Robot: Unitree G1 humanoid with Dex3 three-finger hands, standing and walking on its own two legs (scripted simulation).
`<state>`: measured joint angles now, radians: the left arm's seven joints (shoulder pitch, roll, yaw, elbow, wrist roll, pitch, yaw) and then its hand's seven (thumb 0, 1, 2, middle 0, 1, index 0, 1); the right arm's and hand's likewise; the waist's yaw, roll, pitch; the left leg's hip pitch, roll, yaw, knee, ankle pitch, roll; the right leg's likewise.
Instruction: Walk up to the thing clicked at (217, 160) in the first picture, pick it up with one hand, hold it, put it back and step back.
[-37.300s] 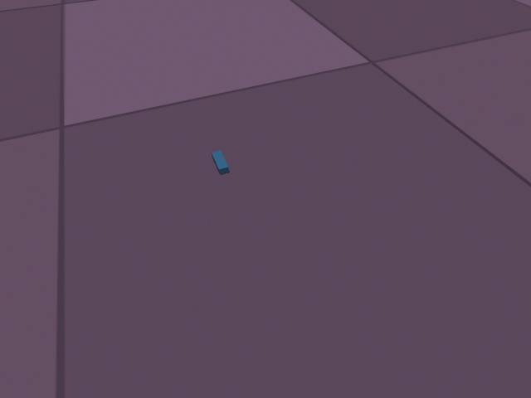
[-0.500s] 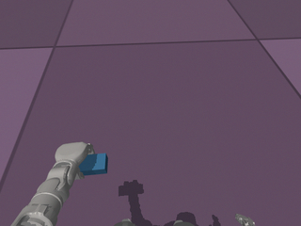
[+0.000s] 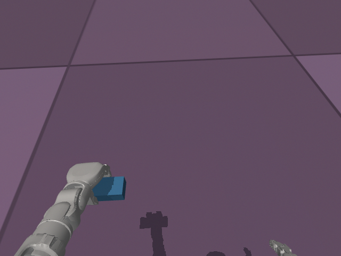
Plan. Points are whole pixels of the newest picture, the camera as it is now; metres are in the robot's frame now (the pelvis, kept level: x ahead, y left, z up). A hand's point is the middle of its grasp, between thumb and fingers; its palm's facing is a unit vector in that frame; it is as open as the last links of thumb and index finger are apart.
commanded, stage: hold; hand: left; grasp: from above
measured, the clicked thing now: (97, 189) +0.32 +0.22 -0.10
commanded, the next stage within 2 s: crouch in 1.40 s
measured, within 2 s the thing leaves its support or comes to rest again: neither
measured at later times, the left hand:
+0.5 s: hand (87, 195) +0.28 +0.22 -0.05, palm faces -0.47 -0.04 -0.88, open 8.6 cm
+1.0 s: hand (88, 200) +0.27 +0.22 -0.04, palm faces -0.48 -0.05 -0.88, open 8.6 cm
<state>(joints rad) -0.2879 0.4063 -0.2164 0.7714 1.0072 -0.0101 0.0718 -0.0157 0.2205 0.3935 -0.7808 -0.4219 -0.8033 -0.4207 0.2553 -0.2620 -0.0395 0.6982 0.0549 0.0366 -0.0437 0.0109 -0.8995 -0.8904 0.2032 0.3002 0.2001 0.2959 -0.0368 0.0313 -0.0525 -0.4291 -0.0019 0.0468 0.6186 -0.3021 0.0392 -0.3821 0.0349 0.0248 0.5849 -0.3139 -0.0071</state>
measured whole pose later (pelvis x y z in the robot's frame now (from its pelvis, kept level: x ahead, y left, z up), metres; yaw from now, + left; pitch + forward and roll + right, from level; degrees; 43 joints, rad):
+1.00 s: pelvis -0.02 -0.01 +0.01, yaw +1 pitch +1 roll +0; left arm -0.23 0.40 -0.23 0.66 1.00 -0.02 -0.01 -0.02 0.19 0.46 -0.76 -0.45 -0.78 -0.45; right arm 0.19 -0.26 -0.02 0.67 0.06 0.08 -0.06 0.01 -0.90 -0.89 0.20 0.30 0.20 0.30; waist -0.01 0.04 0.01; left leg -0.28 -0.01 0.04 0.48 -0.21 0.03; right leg -0.25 0.03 0.02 0.47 -0.25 -0.01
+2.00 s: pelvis -0.04 +0.00 -0.06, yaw +1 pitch +17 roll -2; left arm -0.48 0.39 -0.18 1.08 1.18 -0.11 0.30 -0.01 0.21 0.39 -0.82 -0.35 -0.85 -0.35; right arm 0.23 -0.28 -0.06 0.70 0.00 0.05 -0.01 0.01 -0.89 -0.89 0.20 0.30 0.20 0.30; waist -0.07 0.01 -0.12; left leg -0.91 0.00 0.01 1.02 -0.40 0.04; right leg -0.85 0.04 -0.02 0.99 -0.43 -0.01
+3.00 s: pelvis -0.08 -0.01 -0.35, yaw -5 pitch +39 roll -8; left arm -0.89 0.66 0.08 1.37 1.27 -0.19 0.42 -0.01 0.21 0.34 -0.87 -0.31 -0.89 -0.30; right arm 0.16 -0.24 0.02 0.75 -0.14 -0.08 0.12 0.00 -0.92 -0.90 0.20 0.30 0.20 0.30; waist -0.20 0.00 -0.12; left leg -2.17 0.04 -0.06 2.15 -0.67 0.05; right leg -2.07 0.05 -0.14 2.10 -0.71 -0.03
